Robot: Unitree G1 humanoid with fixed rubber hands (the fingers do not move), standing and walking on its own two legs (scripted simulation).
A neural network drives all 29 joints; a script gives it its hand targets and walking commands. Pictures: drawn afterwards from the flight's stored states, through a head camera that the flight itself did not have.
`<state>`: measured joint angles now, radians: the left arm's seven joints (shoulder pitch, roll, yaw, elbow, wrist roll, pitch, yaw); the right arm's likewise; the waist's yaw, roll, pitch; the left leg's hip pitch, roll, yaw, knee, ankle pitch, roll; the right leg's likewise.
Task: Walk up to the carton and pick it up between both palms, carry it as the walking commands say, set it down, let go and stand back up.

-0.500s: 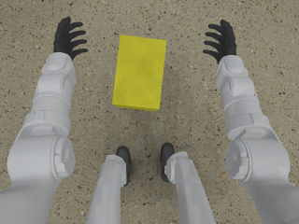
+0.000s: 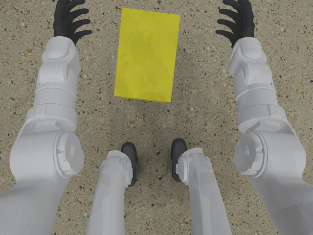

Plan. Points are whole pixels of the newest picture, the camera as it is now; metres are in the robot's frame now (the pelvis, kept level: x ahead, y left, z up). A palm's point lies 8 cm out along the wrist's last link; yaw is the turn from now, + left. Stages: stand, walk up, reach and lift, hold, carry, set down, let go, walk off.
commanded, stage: reach and lift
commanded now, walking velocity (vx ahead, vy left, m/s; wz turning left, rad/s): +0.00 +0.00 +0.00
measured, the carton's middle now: (147, 63) +0.55 +0.02 -0.49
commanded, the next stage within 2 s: none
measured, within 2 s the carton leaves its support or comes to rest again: neither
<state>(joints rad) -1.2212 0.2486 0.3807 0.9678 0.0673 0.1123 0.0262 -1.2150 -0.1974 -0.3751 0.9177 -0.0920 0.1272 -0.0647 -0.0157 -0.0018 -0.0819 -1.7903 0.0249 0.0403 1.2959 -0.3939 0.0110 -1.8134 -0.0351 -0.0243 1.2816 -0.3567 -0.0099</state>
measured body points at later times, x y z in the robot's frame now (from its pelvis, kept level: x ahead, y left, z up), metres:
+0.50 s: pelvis -0.03 +0.00 -0.15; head +0.32 +0.00 +0.13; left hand +0.54 +0.18 -0.29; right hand +0.53 -0.19 -0.29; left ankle +0.07 +0.12 -0.57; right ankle +0.08 -0.12 -0.57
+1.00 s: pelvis -0.04 +0.00 -0.23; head +0.34 +0.00 -0.01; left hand +0.54 +0.17 -0.42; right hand +0.53 -0.18 -0.42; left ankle +0.07 +0.12 -0.57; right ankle +0.08 -0.12 -0.57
